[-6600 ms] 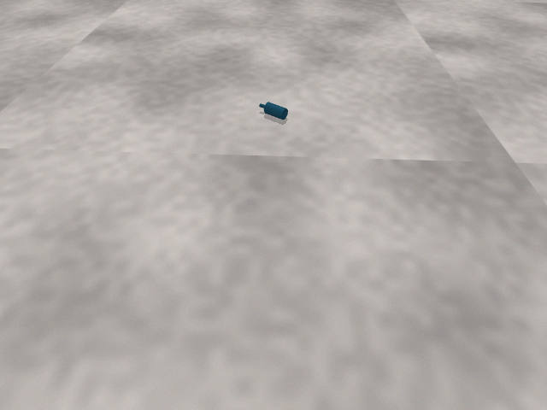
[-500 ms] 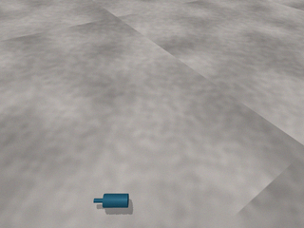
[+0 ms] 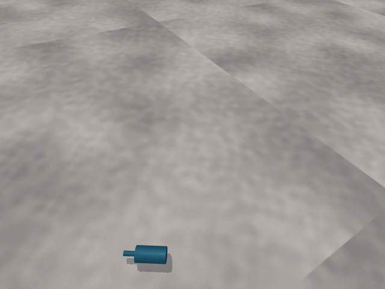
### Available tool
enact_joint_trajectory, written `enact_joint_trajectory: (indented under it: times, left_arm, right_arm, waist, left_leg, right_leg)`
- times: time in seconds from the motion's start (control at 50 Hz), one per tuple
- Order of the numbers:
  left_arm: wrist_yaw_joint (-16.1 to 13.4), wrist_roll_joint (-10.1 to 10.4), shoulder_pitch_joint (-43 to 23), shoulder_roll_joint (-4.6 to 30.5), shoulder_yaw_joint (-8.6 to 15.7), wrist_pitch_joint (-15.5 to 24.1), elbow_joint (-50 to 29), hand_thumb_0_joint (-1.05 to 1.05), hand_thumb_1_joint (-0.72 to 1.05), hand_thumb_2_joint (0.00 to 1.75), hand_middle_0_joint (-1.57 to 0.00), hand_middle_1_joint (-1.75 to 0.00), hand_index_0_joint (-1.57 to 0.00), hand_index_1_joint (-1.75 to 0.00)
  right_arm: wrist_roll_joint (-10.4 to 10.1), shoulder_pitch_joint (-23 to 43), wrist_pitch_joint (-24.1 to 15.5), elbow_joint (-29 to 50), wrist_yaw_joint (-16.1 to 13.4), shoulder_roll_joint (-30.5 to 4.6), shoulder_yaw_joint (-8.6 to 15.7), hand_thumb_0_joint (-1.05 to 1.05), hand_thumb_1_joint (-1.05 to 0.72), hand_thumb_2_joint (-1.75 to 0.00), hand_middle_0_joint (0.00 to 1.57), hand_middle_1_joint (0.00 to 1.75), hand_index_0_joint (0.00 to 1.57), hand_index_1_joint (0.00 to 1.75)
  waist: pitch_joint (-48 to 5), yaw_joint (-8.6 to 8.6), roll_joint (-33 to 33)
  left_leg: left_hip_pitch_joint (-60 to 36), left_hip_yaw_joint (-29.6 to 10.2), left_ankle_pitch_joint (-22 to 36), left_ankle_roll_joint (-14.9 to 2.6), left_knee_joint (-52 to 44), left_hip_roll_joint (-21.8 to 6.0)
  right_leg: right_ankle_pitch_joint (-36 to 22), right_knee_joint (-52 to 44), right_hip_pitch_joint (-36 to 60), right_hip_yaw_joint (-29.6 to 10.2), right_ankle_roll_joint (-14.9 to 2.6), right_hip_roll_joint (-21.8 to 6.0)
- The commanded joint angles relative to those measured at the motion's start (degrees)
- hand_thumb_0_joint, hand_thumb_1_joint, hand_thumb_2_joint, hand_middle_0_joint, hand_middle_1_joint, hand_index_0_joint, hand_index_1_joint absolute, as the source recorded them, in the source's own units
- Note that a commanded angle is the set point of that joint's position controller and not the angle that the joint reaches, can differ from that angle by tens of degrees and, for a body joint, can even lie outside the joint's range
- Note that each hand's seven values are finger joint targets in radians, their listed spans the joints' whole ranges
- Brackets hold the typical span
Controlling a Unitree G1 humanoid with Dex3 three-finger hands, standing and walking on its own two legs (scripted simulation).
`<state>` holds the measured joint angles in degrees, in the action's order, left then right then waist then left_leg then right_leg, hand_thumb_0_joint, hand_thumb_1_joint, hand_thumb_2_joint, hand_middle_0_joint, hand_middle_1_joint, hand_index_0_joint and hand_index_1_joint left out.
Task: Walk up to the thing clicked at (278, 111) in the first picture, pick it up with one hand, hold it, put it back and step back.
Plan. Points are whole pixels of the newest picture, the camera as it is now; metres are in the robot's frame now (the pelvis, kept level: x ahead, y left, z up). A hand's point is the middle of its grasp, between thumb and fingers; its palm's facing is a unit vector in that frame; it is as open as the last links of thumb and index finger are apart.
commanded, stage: walk up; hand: left
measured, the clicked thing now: (145, 254) +0.48 +0.24 -0.73
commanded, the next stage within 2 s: stand in 0.22 s
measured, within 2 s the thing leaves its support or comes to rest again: neither
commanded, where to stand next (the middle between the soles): +0.04 -0.01 m, yaw +1 degrees
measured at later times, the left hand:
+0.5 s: hand out of the picture +0.08 +0.25 -0.15, palm faces -0.01 -0.94 -0.33, open 7.4 cm
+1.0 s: hand out of the picture +0.06 +0.26 -0.15, palm faces -0.04 -0.94 -0.34, open 7.4 cm
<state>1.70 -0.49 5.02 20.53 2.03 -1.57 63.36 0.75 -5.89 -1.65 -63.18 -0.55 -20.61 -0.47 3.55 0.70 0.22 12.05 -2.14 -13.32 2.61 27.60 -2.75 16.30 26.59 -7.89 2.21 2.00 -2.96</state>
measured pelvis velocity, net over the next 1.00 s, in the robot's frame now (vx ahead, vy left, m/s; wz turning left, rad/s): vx -0.01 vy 0.00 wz -0.01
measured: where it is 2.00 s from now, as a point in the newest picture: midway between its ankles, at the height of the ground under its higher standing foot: outside the picture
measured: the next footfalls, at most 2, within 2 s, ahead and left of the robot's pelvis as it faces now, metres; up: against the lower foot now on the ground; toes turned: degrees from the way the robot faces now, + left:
none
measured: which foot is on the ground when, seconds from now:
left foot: down 0.00-1.00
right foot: down 0.00-1.00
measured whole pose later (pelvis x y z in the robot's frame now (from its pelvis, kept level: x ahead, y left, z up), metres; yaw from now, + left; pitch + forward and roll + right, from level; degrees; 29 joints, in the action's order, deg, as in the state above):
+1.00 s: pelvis -0.01 +0.00 +0.01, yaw +0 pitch -2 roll +0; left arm 0.9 -0.6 6.1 20.3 0.5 0.2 65.0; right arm 0.8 -5.8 -0.2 -66.1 0.7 -20.3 0.0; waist 3.5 -0.2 -0.2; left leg 9.8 -1.4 -7.9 2.7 19.7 -2.7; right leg 11.2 19.8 -6.5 1.8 2.2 -2.9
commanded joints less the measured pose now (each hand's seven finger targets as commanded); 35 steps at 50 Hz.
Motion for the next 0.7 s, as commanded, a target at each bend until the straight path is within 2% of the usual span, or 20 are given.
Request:
enact_joint_trajectory:
  times: [0.0,0.1,0.18,0.2,0.26,0.36,0.42,0.5,0.54,0.68]
  left_arm:
    - [-0.92,0.08,-3.61,12.06,2.21,1.62,-4.29,0.0,0.9,0.9,-0.2,-0.3,-0.2,-0.3]
    - [-1.01,0.05,-2.48,12.01,2.4,1.66,-3.87,0.0,0.9,0.9,-0.2,-0.3,-0.2,-0.3]
    - [-1.0,0.01,-2.57,11.68,2.32,1.66,-4.11,0.0,0.9,0.9,-0.2,-0.3,-0.2,-0.3]
    - [-1.38,0.31,-3.01,11.58,1.68,2.25,-3.27,0.0,0.9,0.9,-0.2,-0.3,-0.2,-0.3]
    - [-1.76,0.3,-2.5,12.0,1.65,2.82,-2.63,0.0,0.9,0.9,-0.2,-0.3,-0.2,-0.3]
    - [-1.75,0.33,-2.76,11.88,1.22,3.02,-1.84,0.0,0.9,0.9,-0.2,-0.3,-0.2,-0.3]
    - [-1.8,0.06,-2.89,12.29,1.12,3.07,-1.54,0.0,0.9,0.9,-0.2,-0.3,-0.2,-0.3]
    - [-1.77,0.14,-3.25,12.18,0.91,2.97,-1.4,0.0,0.9,0.9,-0.2,-0.3,-0.2,-0.3]
    - [-1.63,-0.02,-2.78,12.31,0.93,2.83,-1.15,0.0,0.9,0.9,-0.2,-0.3,-0.2,-0.3]
    - [-1.72,-0.03,-2.53,12.59,0.88,3.19,-1.62,0.0,0.9,0.9,-0.2,-0.3,-0.2,-0.3]
  right_arm:
    - [-0.2,1.88,-1.23,3.09,-0.59,-13.31,2.88,0.0,-0.9,-0.9,0.2,0.3,0.2,0.3]
    - [-0.17,2.46,-1.19,3.21,-0.67,-13.04,3.14,0.0,-0.9,-0.9,0.2,0.3,0.2,0.3]
    - [-0.17,2.57,-1.13,3.25,-0.61,-12.64,3.05,0.0,-0.9,-0.9,0.2,0.3,0.2,0.3]
    - [-0.03,5.76,-0.78,3.46,-0.41,-12.19,2.82,0.0,-0.9,-0.9,0.2,0.3,0.2,0.3]
    - [-0.39,4.61,-0.39,3.12,-0.21,-12.2,2.74,0.0,-0.9,-0.9,0.2,0.3,0.2,0.3]
    - [-0.54,4.93,0.05,2.2,0.14,-12.18,2.65,0.0,-0.9,-0.9,0.2,0.3,0.2,0.3]
    - [-0.44,5.36,0.18,1.91,0.31,-11.89,2.64,0.0,-0.9,-0.9,0.2,0.3,0.2,0.3]
    - [-0.24,5.18,0.23,1.35,0.46,-11.97,2.53,0.0,-0.9,-0.9,0.2,0.3,0.2,0.3]
    - [-0.14,5.48,0.29,1.15,0.52,-12.06,2.65,0.0,-0.9,-0.9,0.2,0.3,0.2,0.3]
    - [-0.04,4.34,0.13,1.02,0.71,-11.81,2.8,0.0,-0.9,-0.9,0.2,0.3,0.2,0.3]
  waist:
    - [-5.3,-0.4,-0.28]
    - [-5.64,-0.23,-0.47]
    - [-5.38,-0.28,-0.96]
    - [-4.23,0.09,-2.83]
    - [-5.97,-0.39,-1.7]
    - [-6.85,-0.67,-0.68]
    - [-7.24,-0.71,0.36]
    - [-5.24,-0.78,-0.13]
    - [-4.32,-0.63,-0.42]
    - [-4.8,-0.8,0.45]
  left_leg:
    - [-2.05,-3.05,11.87,-4.51,-5.21,-3.64]
    - [-3.18,-2.71,13.71,-4.38,-5.27,-3.46]
    - [-2.68,-2.82,12.15,-4.08,-6.07,-3.29]
    - [-3.48,-3.14,18.53,-3.62,-6.35,-4.68]
    - [-4.5,-3.07,20.33,-3.39,-6.53,-4.52]
    - [-5.89,-2.85,16.18,-3.14,-8.37,-4.53]
    - [-7.1,-2.76,16.03,-3.05,-8.75,-4.8]
    - [-4.65,-2.94,10.59,-2.75,-10.62,-4.35]
    - [-3.92,-3.33,5.39,-2.74,-11.76,-4.28]
    - [-4.32,-3.3,8.02,-2.82,-11.53,-4.41]
  right_leg:
    - [-7.34,-5.35,0.44,-3.26,-3.69,-3.47]
    - [-8.6,-5.74,0.92,-2.62,-3.6,-3.41]
    - [-7.34,-6.18,0.92,-2.85,-3.54,-3.47]
    - [-13.16,-7.17,0.55,-4.33,-3.32,-4.72]
    - [-16.5,-7.72,2.81,-3.86,-2.79,-4.77]
    - [-13.26,-9.58,3.17,-3.88,-2.6,-4.71]
    - [-13.04,-9.8,2.61,-3.81,-2.72,-4.88]
    - [-7.56,-10.99,1.95,-3.91,-2.57,-4.64]
    - [-4.42,-11.47,0.92,-4.05,-2.61,-4.53]
    - [-5.49,-11.48,0.7,-4.39,-2.65,-4.82]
